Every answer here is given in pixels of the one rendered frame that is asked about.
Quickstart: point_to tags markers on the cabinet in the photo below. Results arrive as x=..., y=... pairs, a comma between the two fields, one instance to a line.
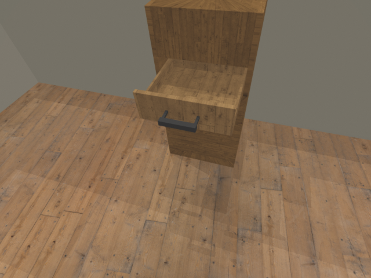
x=225, y=32

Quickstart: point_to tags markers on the handle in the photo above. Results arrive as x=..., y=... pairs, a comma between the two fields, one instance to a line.
x=177, y=124

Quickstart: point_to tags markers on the drawer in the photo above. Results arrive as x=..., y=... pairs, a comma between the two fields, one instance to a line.
x=187, y=89

